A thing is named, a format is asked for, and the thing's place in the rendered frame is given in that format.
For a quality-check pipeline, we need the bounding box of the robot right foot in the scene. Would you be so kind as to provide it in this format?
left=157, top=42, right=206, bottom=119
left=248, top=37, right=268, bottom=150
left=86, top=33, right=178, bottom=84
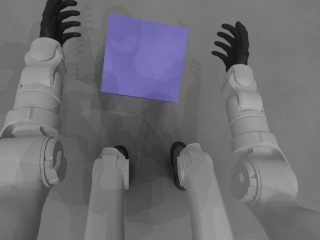
left=170, top=141, right=187, bottom=191

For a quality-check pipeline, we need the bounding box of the robot left foot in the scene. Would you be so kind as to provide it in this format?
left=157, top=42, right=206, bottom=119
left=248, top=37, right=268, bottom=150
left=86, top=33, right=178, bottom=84
left=114, top=145, right=129, bottom=192

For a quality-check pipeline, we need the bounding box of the robot left upper arm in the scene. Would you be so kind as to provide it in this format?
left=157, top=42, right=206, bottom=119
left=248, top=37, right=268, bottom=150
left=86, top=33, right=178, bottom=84
left=0, top=135, right=67, bottom=240

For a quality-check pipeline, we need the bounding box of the robot left hand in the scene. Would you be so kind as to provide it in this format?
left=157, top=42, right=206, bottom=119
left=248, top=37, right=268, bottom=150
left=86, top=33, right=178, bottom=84
left=39, top=0, right=81, bottom=48

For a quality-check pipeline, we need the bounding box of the robot right upper arm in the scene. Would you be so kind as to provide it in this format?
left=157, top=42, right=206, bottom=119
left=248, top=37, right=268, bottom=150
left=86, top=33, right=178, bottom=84
left=229, top=157, right=320, bottom=240

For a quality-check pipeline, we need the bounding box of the carton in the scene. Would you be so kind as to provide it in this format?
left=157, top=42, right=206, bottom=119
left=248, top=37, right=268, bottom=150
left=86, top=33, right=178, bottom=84
left=101, top=13, right=189, bottom=103

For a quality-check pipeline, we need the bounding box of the robot foot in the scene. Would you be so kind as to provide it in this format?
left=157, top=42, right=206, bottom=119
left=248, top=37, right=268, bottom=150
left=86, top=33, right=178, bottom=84
left=114, top=145, right=129, bottom=192
left=170, top=141, right=187, bottom=191

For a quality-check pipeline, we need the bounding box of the right robot forearm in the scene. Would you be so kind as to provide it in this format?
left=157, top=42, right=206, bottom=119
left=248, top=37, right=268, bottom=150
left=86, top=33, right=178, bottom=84
left=220, top=64, right=298, bottom=193

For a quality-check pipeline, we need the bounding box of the left robot forearm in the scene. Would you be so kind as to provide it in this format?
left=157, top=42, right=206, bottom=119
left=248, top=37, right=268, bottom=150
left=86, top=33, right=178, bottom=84
left=0, top=37, right=67, bottom=140

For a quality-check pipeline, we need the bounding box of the robot right hand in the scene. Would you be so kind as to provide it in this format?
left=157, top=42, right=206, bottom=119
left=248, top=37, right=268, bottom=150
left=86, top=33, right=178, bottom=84
left=211, top=21, right=249, bottom=73

